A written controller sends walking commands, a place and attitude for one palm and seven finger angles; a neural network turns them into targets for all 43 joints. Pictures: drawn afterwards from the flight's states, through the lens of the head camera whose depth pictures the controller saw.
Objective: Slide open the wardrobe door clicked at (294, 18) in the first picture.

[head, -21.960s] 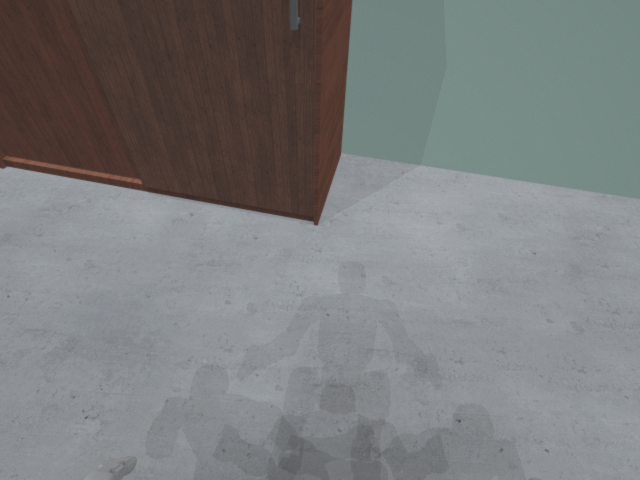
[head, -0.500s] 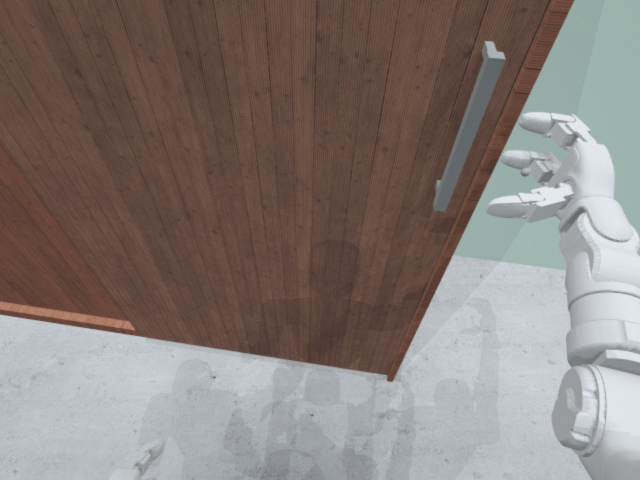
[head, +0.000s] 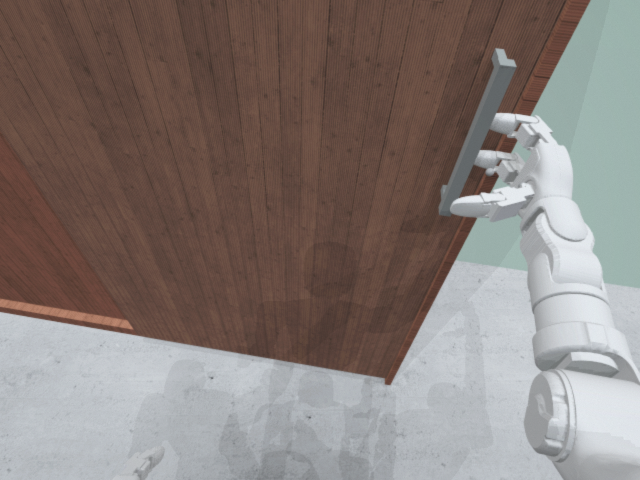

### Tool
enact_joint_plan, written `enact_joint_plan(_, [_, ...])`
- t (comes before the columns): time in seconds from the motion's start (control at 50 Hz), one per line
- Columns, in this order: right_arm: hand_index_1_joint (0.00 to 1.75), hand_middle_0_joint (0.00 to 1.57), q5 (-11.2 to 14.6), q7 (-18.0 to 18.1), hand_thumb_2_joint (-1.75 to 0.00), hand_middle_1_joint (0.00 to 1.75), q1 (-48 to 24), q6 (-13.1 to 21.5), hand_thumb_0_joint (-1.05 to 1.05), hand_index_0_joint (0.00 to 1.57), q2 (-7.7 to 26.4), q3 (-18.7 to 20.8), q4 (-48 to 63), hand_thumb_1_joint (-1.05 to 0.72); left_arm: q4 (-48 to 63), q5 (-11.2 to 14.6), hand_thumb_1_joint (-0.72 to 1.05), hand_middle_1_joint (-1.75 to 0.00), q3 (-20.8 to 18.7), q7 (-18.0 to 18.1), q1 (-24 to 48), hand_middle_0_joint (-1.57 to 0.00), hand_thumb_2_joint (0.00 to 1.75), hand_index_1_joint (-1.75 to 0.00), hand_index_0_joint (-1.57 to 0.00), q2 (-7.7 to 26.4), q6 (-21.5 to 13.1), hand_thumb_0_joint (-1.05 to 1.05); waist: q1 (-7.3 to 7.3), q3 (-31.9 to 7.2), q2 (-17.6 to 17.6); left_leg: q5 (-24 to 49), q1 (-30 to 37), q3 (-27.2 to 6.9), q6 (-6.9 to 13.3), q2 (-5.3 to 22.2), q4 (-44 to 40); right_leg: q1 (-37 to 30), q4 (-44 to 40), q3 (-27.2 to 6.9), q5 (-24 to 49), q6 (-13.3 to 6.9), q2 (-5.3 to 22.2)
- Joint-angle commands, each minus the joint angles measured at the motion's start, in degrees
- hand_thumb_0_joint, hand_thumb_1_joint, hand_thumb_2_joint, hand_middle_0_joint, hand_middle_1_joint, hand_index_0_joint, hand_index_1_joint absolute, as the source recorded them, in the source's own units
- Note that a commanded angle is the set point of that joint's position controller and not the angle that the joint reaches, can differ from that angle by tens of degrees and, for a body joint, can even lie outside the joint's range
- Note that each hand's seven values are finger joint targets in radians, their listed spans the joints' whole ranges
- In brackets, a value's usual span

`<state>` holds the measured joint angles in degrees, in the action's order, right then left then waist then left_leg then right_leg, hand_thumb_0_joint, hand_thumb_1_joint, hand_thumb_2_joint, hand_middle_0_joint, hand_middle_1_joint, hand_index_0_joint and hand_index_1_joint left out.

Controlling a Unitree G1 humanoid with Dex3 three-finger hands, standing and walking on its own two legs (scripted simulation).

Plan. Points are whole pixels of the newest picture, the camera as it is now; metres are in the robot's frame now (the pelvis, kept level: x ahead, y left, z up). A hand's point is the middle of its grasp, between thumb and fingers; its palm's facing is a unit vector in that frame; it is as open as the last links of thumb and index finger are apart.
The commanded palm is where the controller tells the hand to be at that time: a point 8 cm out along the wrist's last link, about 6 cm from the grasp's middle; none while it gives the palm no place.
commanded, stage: feel for the door with the fingertips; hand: right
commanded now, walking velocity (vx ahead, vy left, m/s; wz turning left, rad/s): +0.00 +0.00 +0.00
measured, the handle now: (469, 142) +0.52 -0.14 +0.18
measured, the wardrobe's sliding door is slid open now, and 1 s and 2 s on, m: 0.00 0.00 0.00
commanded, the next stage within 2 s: slide the fingers in behind the handle in 0.46 s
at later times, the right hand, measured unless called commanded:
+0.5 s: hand (490, 164) +0.47 -0.16 +0.18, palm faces +0.08 +1.00 +0.01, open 13.8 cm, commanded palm +0.44 -0.21 +0.18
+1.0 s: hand (481, 169) +0.46 -0.15 +0.17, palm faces +0.04 +1.00 +0.00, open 13.9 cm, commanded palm +0.43 -0.20 +0.18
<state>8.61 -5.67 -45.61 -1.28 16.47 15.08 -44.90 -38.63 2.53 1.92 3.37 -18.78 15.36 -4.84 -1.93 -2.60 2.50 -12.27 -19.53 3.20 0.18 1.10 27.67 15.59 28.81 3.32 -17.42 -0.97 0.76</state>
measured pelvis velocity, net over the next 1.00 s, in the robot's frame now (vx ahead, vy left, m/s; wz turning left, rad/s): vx -0.01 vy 0.00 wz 0.00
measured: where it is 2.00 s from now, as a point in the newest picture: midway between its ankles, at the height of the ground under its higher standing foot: outside the picture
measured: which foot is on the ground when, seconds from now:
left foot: down 0.00-1.00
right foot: down 0.00-1.00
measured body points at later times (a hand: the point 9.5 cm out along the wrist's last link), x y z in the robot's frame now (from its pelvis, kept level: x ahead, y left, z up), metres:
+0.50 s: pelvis -0.01 +0.01 +0.00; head +0.03 +0.02 +0.45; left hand +0.06 +0.27 -0.12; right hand +0.46 -0.21 +0.18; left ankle +0.02 +0.12 -0.74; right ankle -0.03 -0.10 -0.74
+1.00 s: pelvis -0.01 +0.00 +0.00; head +0.02 +0.01 +0.44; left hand +0.05 +0.25 -0.12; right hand +0.46 -0.20 +0.18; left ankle +0.02 +0.12 -0.74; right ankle -0.03 -0.11 -0.74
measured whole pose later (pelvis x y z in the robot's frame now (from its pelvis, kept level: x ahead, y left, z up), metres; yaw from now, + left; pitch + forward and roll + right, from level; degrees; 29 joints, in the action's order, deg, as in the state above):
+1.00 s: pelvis -0.01 +0.00 +0.00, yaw +0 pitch +6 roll +0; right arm 7.2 -5.3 -52.6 6.3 18.7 15.3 -57.5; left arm -39.5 1.8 1.8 2.4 -22.0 15.6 -7.1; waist -3.7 -2.8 1.9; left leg -11.9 -24.0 2.7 0.0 1.3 29.7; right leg 20.2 31.4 3.6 -17.5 -1.3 0.6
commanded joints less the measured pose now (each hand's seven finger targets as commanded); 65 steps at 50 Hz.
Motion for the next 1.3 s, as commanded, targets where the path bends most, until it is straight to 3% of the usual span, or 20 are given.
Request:
enact_joint_plan(0.0, [1.2,0.3,-0.79,1.89,-0.3,1.2,-28.63,2.35,0.0,0.3,11.06,1.28,11.53,0.5,6.66,-0.02,0.9,-0.3,-2.44,0.66,1.29,-0.2,0.9,-0.3,-0.2,7.0,-2.55,0.0,-0.47,-15.67,-3.16,15.56,9.69,-1.23,1.67,-0.91,-1.35,-2.97,-3.67,-2.65,15.9,-0.66,0.25])
enact_joint_plan(0.12, [1.2,0.3,-2.27,3.24,-0.3,1.2,-31.38,4.63,0.0,0.3,16.6,4.74,10.43,0.5,6.59,-0.55,0.9,-0.3,-2.33,1.24,0.74,-0.2,0.9,-0.3,-0.2,7.12,-2.11,0.0,-0.34,-19.08,-6.2,17.16,13.41,-2.48,1.3,-0.55,-1.24,-1.99,-3.36,-2.15,15.49,-1.19,0.15])
enact_joint_plan(0.2, [1.2,0.3,-2.63,1.5,-0.3,1.2,-34.74,6.06,0.0,0.3,15.54,2.75,7.29,0.5,6.09,-0.31,0.9,-0.3,-2.2,1.46,0.28,-0.2,0.9,-0.3,-0.2,6.89,-2.46,0.0,-1.26,-18.42,-1.64,16.94,11.88,-2.64,1.52,-0.47,-1.33,-2.44,-3.29,-1.8,14.52,-1.04,-0.2])
enact_joint_plan(0.26, [1.2,0.3,-1.72,0.05,-0.3,1.2,-33.88,6.37,0.0,0.3,15.71,3.01,4.29,0.5,6.1,-0.14,0.9,-0.3,-2.21,1.53,-0.34,-0.2,0.9,-0.3,-0.2,7.28,-2.5,0.0,-1.51,-19.24,-3.38,17.29,12.18,-2.67,1.39,-0.53,-1.27,-1.98,-2.99,-1.72,14.14,-1.14,-0.26])
enact_joint_plan(0.3, [1.2,0.3,-1.47,-0.83,-0.3,1.2,-36.52,6.26,0.0,0.3,14.21,1.26,1.55,0.5,5.61,-0.01,0.9,-0.3,-2.12,1.58,-0.79,-0.2,0.9,-0.3,-0.2,7.34,-2.69,0.0,-2.67,-16.17,-2.69,15.27,9.75,-2.46,1.35,-0.54,-1.74,-1.0,-3.16,-1.94,12.22,-1.09,-0.3])
enact_joint_plan(0.32, [1.2,0.3,-1.47,-0.85,-0.3,1.2,-36.76,6.46,0.0,0.3,14.64,1.54,0.46,0.5,5.4,-0.06,0.9,-0.3,-2.29,1.49,-1.44,-0.2,0.9,-0.3,-0.2,7.68,-2.77,0.0,-2.83,-16.05,-4.37,14.42,9.43,-2.43,1.28,-0.51,-1.84,-0.72,-2.98,-2.23,11.79,-1.2,-0.19])
enact_joint_plan(0.46, [1.2,0.3,-1.94,-0.29,-0.3,1.2,-40.18,9.5,0.0,0.3,19.93,5.27,-2.55,0.5,4.59,-0.52,0.9,-0.3,-2.51,1.08,-3.72,-0.2,0.9,-0.3,-0.2,8.26,-3.13,0.0,-2.56,-19.62,-3.66,14.67,10.06,-3.02,1.18,-0.55,-0.56,0.9,-2.02,-2.51,11.98,-1.18,-0.46])
enact_joint_plan(0.5, [1.2,0.3,-2.62,-0.4,-0.3,1.2,-42.51,10.53,0.0,0.3,16.73,2.02,-1.6,0.5,4.67,-0.49,0.9,-0.3,-2.54,0.84,-3.77,-0.2,0.9,-0.3,-0.2,7.87,-3.38,0.0,-3.57,-19.47,-0.83,14.11,8.04,-2.77,1.23,-0.68,-0.42,-0.18,-1.82,-2.51,11.82,-1.08,-0.51])
enact_joint_plan(0.52, [1.2,0.3,-2.93,-0.27,-0.3,1.2,-43.42,10.87,0.0,0.3,16.14,1.37,-2.39,0.5,4.42,-0.67,0.9,-0.3,-2.71,0.75,-4.53,-0.2,0.9,-0.3,-0.2,8.02,-3.42,0.0,-4.24,-19.03,-2.84,13.88,7.41,-2.4,1.14,-0.73,-0.33,-0.07,-1.65,-2.9,12.04,-1.16,-0.3])
enact_joint_plan(0.54, [1.2,0.3,-2.9,-0.21,-0.3,1.2,-44.11,10.92,0.0,0.3,16.29,1.36,-3.25,0.5,4.07,-0.55,0.9,-0.3,-2.76,0.76,-4.49,-0.2,0.9,-0.3,-0.2,8.09,-3.52,0.0,-4.51,-18.24,-1.17,12.64,6.03,-2.54,1.1,-0.8,-0.53,0.05,-1.56,-2.92,10.97,-1.07,-0.29])
enact_joint_plan(0.62, [1.2,0.3,-2.34,-0.38,-0.3,1.2,-44.17,10.74,0.0,0.3,15.26,0.96,-6.77,0.5,3.64,-0.78,0.9,-0.3,-2.69,0.71,-5.68,-0.2,0.9,-0.3,-0.2,8.67,-3.84,0.0,-4.97,-17.46,-3.13,9.74,4.82,-2.07,1.22,-0.93,-0.7,0.91,-1.92,-3.66,8.86,-1.0,-0.17])
enact_joint_plan(0.84, [1.2,0.3,-1.33,-0.53,-0.3,1.2,-40.22,12.19,0.0,0.3,14.91,2.31,-2.58,0.5,4.58,-0.85,0.9,-0.3,-2.87,-0.11,-5.41,-0.2,0.9,-0.3,-0.2,8.46,-4.74,0.0,-2.76,-20.7,-1.07,11.0,5.86,-1.84,1.68,-1.2,0.49,-0.61,-1.67,-3.71,11.11,-0.62,0.11])
enact_joint_plan(0.88, [1.2,0.3,-1.26,-0.53,-0.3,1.2,-37.19,11.91,0.0,0.3,13.97,1.89,-2.03,0.5,4.97,-0.67,0.9,-0.3,-2.81,-0.16,-4.76,-0.2,0.9,-0.3,-0.2,8.27,-4.73,0.0,-2.29,-19.67,-2.75,11.1,6.17,-1.57,1.71,-1.35,0.49,-0.3,-2.04,-3.59,11.13,-0.57,0.4])
enact_joint_plan(0.94, [1.2,0.3,-0.95,-0.01,-0.3,1.2,-37.33,11.48,0.0,0.3,11.07,-0.31,2.42,0.5,5.52,-0.47,0.9,-0.3,-2.8,-0.4,-3.64,-0.2,0.9,-0.3,-0.2,7.98,-4.92,0.0,-2.37,-18.73,-0.65,11.48,5.2,-1.4,1.79,-1.41,0.38,-1.89,-2.09,-3.73,12.6,-0.37,0.64])
enact_joint_plan(0.98, [1.2,0.3,-1.06,1.12,-0.3,1.2,-36.57,10.69,0.0,0.3,12.82,1.85,3.76,0.5,5.47,-0.58,0.9,-0.3,-2.93,-0.45,-3.35,-0.2,0.9,-0.3,-0.2,7.92,-4.86,0.0,-1.36,-19.28,-0.17,11.65,5.79,-1.36,1.88,-1.43,0.49,-2.24,-2.29,-3.78,13.24,-0.12,0.68])
enact_joint_plan(1.02, [1.2,0.3,-1.1,2.38,-0.3,1.2,-35.55,10.09,0.0,0.3,15.42,4.07,4.82,0.5,5.47,-0.63,0.9,-0.3,-2.93,-0.18,-2.91,-0.2,0.9,-0.3,-0.2,8.1,-4.38,0.0,-0.89,-19.46,-3.86,12.23,8.04,-1.43,1.71,-1.39,0.15,-1.13,-2.52,-3.56,13.39,-0.45,0.76])
enact_joint_plan(1.08, [1.2,0.3,-1.88,3.72,-0.3,1.2,-34.58,9.52,0.0,0.3,13.05,2.82,8.44,0.5,6.14,-0.72,0.9,-0.3,-2.79,-0.38,-1.65,-0.2,0.9,-0.3,-0.2,7.17,-4.35,0.0,-0.22,-20.41,-1.46,15.38,9.25,-1.6,1.77,-1.33,0.62,-2.4,-2.58,-2.92,16.37,-0.27,0.55])
enact_joint_plan(1.12, [1.2,0.3,-2.61,4.26,-0.3,1.2,-31.8,9.18,0.0,0.3,13.53,3.24,9.77,0.5,6.4,-0.9,0.9,-0.3,-2.95,-0.4,-1.56,-0.2,0.9,-0.3,-0.2,7.3,-4.0,0.0,0.23,-21.66,-2.69,17.94,10.56,-1.58,1.85,-1.32,0.92,-3.29,-2.14,-2.78,19.65,-0.31,0.72])
enact_joint_plan(1.2, [1.2,0.3,-1.99,3.52,-0.3,1.2,-30.22,6.8,0.0,0.3,7.84,-0.89,10.74,0.5,6.49,-0.36,0.9,-0.3,-3.0,-0.38,-0.37,-0.2,0.9,-0.3,-0.2,6.66,-3.44,0.0,-0.7,-19.62,-2.79,19.64,10.16,-1.32,1.71,-1.38,0.22,-4.4,-2.41,-2.15,20.8,-0.25,0.85])
enact_joint_plan(1.28, [1.2,0.3,-0.96,3.47,-0.3,1.2,-29.98,4.08,0.0,0.3,5.4,-2.09,12.08,0.5,6.57,-0.23,0.9,-0.3,-2.88,-0.1,0.8,-0.2,0.9,-0.3,-0.2,6.45,-2.98,0.0,-0.57,-18.95,-2.49,19.12,9.93,-0.98,1.74,-1.28,-0.34,-5.54,-2.8,-2.39,20.76,-0.14,0.71])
